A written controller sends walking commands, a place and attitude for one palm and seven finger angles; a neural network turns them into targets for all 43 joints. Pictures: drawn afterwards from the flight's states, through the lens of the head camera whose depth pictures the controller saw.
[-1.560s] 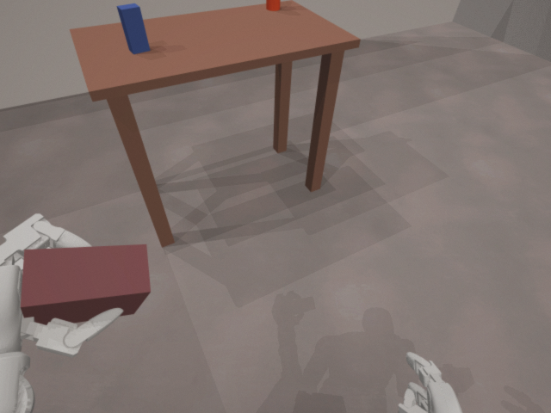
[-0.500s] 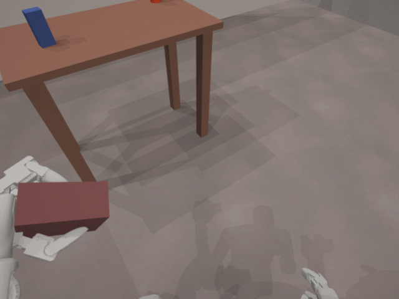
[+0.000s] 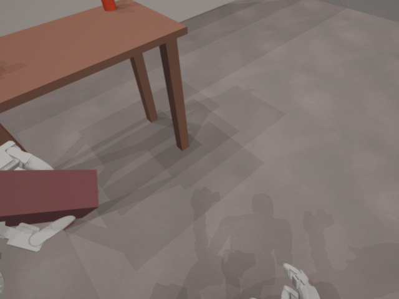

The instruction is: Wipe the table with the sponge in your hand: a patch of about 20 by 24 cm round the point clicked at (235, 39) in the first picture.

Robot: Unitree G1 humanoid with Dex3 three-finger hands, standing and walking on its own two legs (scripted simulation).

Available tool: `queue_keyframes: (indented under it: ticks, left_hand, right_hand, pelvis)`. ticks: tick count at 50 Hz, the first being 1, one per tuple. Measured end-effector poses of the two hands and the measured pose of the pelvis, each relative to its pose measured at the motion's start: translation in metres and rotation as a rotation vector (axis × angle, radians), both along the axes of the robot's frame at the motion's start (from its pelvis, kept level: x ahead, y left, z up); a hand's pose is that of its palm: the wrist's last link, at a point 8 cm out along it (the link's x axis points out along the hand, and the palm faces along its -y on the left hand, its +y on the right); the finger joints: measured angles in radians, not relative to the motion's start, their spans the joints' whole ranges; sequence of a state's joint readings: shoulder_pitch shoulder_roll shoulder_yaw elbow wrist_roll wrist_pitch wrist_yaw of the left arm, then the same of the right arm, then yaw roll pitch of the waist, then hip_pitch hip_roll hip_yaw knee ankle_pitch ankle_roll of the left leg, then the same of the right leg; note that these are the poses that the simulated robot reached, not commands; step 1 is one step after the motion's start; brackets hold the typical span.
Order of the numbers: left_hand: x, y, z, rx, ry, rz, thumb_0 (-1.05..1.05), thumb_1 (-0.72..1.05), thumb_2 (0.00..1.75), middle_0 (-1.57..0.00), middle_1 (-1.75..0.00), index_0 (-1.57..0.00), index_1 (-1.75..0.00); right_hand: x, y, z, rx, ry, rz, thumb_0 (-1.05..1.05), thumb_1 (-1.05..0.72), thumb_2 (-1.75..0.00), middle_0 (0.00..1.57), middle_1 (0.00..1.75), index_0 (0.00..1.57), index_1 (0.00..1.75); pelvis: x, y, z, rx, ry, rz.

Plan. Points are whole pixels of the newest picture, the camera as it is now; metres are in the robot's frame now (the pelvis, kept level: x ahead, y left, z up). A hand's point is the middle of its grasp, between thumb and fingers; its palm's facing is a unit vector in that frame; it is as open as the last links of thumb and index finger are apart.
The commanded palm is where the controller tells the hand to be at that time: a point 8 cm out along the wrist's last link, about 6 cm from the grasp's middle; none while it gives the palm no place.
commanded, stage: walk to a spot facing it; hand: left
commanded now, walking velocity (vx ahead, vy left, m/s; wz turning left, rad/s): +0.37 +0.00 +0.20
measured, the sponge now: (61, 197) +0.23 +0.21 +0.17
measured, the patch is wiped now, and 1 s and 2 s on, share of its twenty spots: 0.00 0.00 0.00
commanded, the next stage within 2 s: turn to face it in 0.66 s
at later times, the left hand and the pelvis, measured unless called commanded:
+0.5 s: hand (73, 123) +0.36 +0.24 +0.19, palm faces +0.51 -0.76 -0.41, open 9.8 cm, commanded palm +0.31 +0.27 +0.20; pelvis +0.18 -0.02 +0.00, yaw +4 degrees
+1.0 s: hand (114, 104) +0.44 +0.20 +0.16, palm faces +0.61 -0.68 -0.41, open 9.8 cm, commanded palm +0.37 +0.23 +0.20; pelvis +0.29 -0.08 +0.01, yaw +15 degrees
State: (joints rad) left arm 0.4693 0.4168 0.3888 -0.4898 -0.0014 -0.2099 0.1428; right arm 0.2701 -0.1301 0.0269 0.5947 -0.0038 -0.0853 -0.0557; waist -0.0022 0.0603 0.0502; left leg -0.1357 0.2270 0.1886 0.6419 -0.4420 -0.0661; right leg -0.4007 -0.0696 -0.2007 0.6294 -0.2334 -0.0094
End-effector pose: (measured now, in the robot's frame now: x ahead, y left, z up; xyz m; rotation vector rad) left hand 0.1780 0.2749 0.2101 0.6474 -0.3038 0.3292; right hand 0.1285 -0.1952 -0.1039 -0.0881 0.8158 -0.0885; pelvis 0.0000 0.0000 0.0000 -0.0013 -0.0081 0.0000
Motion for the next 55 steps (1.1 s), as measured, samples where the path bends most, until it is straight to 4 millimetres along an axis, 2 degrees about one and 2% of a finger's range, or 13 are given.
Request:
queue_keyframes:
  ticks: [4,10,16,22,26,29,34,38,42,45,48,51,55]
  left_hand:
    - [0.03,-0.019,-0.015,-0.054,0.023,0.021,0.0,-0.45,0.98,-0.79,-1.33,-0.78,-1.33]
    - [0.061,-0.04,-0.01,-0.049,0.089,-0.02,0.0,-0.45,0.98,-0.79,-1.33,-0.78,-1.33]
    - [0.09,-0.038,0.014,-0.005,0.011,-0.017,0.0,-0.45,0.98,-0.79,-1.33,-0.78,-1.33]
    - [0.118,-0.014,0.008,-0.06,-0.064,0.07,0.0,-0.45,0.98,-0.79,-1.33,-0.78,-1.33]
    - [0.146,0.002,-0.012,-0.115,-0.115,0.095,0.0,-0.45,0.98,-0.79,-1.33,-0.78,-1.33]
    - [0.169,0.007,-0.017,-0.132,-0.102,0.096,0.0,-0.45,0.98,-0.79,-1.33,-0.78,-1.33]
    - [0.175,-0.003,0.007,-0.081,-0.104,0.079,0.0,-0.45,0.98,-0.79,-1.33,-0.78,-1.33]
    - [0.168,-0.016,0.026,-0.032,-0.097,0.113,0.0,-0.45,0.98,-0.79,-1.33,-0.78,-1.33]
    - [0.171,-0.022,0.02,-0.036,-0.059,0.23,0.0,-0.45,0.98,-0.79,-1.33,-0.78,-1.33]
    - [0.184,-0.031,-0.001,-0.068,-0.033,0.319,0.0,-0.45,0.98,-0.79,-1.33,-0.78,-1.33]
    - [0.204,-0.043,-0.023,-0.161,0.011,0.349,0.0,-0.45,0.98,-0.79,-1.33,-0.78,-1.33]
    - [0.222,-0.057,-0.029,-0.193,0.052,0.313,0.0,-0.45,0.98,-0.79,-1.33,-0.78,-1.33]
    - [0.237,-0.067,-0.012,-0.113,0.073,0.232,0.0,-0.45,0.98,-0.79,-1.33,-0.78,-1.33]
  right_hand:
    - [0.029,-0.038,-0.016,-0.041,0.073,0.007,0.01,-0.91,-0.9,0.21,0.3,0.21,0.3]
    - [0.076,-0.084,0.012,-0.121,0.066,-0.023,0.02,-0.91,-0.9,0.21,0.3,0.2,0.3]
    - [0.125,-0.098,0.038,-0.181,0.037,-0.001,0.02,-0.91,-0.9,0.2,0.3,0.2,0.3]
    - [0.182,-0.079,0.043,-0.194,-0.001,0.037,0.01,-0.91,-0.9,0.2,0.3,0.2,0.3]
    - [0.225,-0.054,0.033,-0.181,-0.068,0.047,0.01,-0.91,-0.9,0.2,0.3,0.2,0.3]
    - [0.248,-0.027,0.033,-0.12,-0.09,0.096,0.01,-0.91,-0.9,0.2,0.3,0.2,0.3]
    - [0.274,0.005,0.041,-0.028,-0.097,0.177,0.01,-0.91,-0.9,0.21,0.3,0.2,0.3]
    - [0.291,0.008,0.039,0.009,-0.077,0.225,0.01,-0.91,-0.9,0.21,0.3,0.21,0.3]
    - [0.313,-0.009,0.026,0.012,-0.042,0.258,0.01,-0.9,-0.9,0.21,0.3,0.21,0.3]
    - [0.334,-0.032,0.009,0.0,-0.035,0.275,0.01,-0.9,-0.9,0.21,0.3,0.21,0.3]
    - [0.354,-0.057,0.0,-0.06,-0.003,0.295,0.01,-0.91,-0.9,0.21,0.3,0.21,0.3]
    - [0.372,-0.08,0.01,-0.114,0.006,0.281,0.02,-0.91,-0.9,0.21,0.3,0.21,0.3]
    - [0.391,-0.1,0.032,-0.162,-0.017,0.24,0.02,-0.91,-0.9,0.2,0.3,0.2,0.3]
  pelvis:
    - [0.021,-0.016,-0.004,0.01,-0.014,0.004]
    - [0.058,-0.029,0.011,0.019,0.004,0.021]
    - [0.101,-0.037,0.02,0.033,0.019,0.049]
    - [0.151,-0.028,0.015,0.04,0.013,0.073]
    - [0.18,-0.015,-0.003,0.044,-0.016,0.08]
    - [0.19,-0.017,-0.002,0.028,-0.034,0.119]
    - [0.209,-0.026,0.011,-0.009,-0.016,0.146]
    - [0.231,-0.036,0.019,-0.033,-0.001,0.17]
    - [0.255,-0.053,0.018,-0.033,-0.001,0.197]
    - [0.271,-0.071,0.005,-0.008,-0.008,0.216]
    - [0.28,-0.08,0.004,0.007,-0.019,0.261]
    - [0.29,-0.086,0.011,0.031,-0.012,0.265]
    - [0.301,-0.09,0.02,0.041,0.009,0.279]
